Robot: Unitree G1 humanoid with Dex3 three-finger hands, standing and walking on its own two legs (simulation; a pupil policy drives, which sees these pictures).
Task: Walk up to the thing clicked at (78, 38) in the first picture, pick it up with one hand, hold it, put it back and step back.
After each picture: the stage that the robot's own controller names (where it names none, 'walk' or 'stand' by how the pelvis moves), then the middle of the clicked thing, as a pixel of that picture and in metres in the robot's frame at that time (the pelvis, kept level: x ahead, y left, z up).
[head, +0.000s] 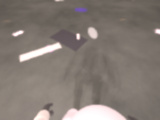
stand; (78, 36) +1.82 +0.38 -0.72
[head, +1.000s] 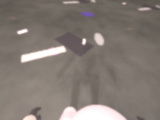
walk; (84, 41) +1.72 +0.14 -0.71
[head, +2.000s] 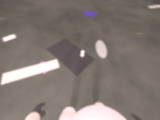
walk; (82, 53) +1.16 +0.12 -0.71
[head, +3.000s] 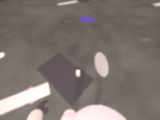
walk; (78, 73) +0.71 +0.17 -0.70
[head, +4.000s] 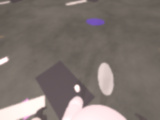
walk; (77, 88) +0.42 +0.22 -0.71
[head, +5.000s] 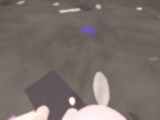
stand; (72, 101) +0.30 +0.19 -0.72
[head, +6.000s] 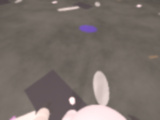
stand; (72, 100) +0.30 +0.19 -0.73
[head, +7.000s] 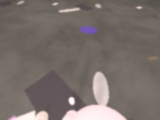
stand; (71, 101) +0.30 +0.20 -0.73
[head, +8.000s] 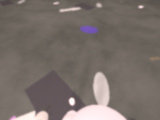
stand; (72, 101) +0.29 +0.20 -0.73
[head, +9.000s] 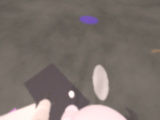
go down; (71, 94) +0.30 +0.20 -0.71
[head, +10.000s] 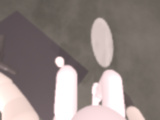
go down; (60, 62) +0.38 +0.24 -0.28
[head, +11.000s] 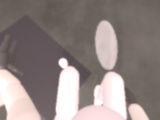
close in; (63, 63) +0.37 +0.24 -0.29
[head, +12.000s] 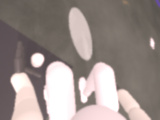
close in; (37, 60) +0.36 +0.26 -0.22
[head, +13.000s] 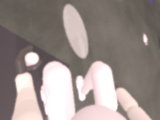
close; (31, 60) +0.36 +0.27 -0.21
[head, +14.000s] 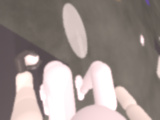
lift; (31, 60) +0.36 +0.26 -0.22
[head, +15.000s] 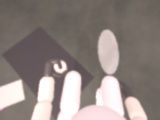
lift; (61, 69) +0.31 +0.22 -0.05
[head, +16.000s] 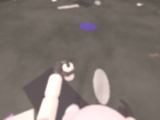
hold; (68, 71) +0.33 +0.16 +0.03
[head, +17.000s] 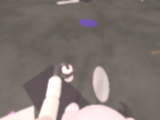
hold; (67, 73) +0.32 +0.17 +0.00
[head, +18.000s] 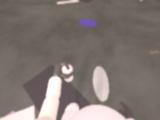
hold; (67, 73) +0.32 +0.17 +0.00
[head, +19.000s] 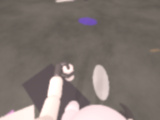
crouch; (68, 72) +0.33 +0.16 +0.00
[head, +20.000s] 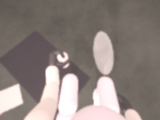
crouch; (63, 60) +0.40 +0.19 -0.09
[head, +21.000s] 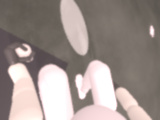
lower; (25, 53) +0.40 +0.28 -0.22
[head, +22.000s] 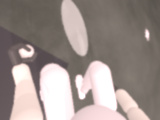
lower; (27, 54) +0.39 +0.28 -0.22
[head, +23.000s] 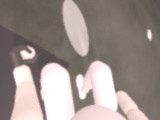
lower; (28, 55) +0.38 +0.28 -0.22
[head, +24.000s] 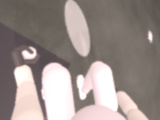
lower; (30, 55) +0.38 +0.28 -0.22
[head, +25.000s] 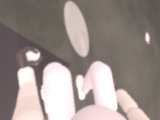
loosen; (33, 57) +0.37 +0.26 -0.22
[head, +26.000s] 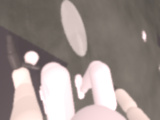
withdraw; (31, 59) +0.37 +0.26 -0.22
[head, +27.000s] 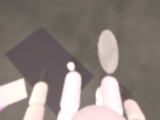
walk; (71, 66) +0.40 +0.20 -0.39
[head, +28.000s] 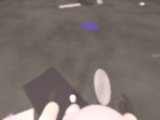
stand; (72, 98) +0.31 +0.17 -0.66
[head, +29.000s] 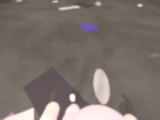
stand; (72, 97) +0.34 +0.19 -0.67
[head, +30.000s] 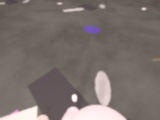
stand; (74, 98) +0.34 +0.17 -0.71
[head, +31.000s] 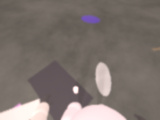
walk; (75, 90) +0.37 +0.15 -0.69
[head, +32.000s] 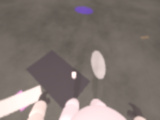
walk; (74, 75) +0.54 +0.18 -0.71
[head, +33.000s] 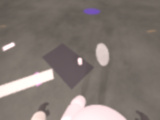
walk; (80, 61) +0.87 +0.25 -0.70
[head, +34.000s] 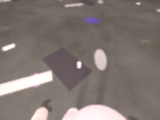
stand; (79, 64) +0.93 +0.21 -0.71
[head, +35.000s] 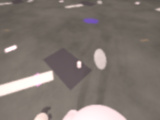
stand; (79, 64) +0.96 +0.22 -0.72
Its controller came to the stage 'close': yes
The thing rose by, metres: 0.72
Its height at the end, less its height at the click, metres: +0.00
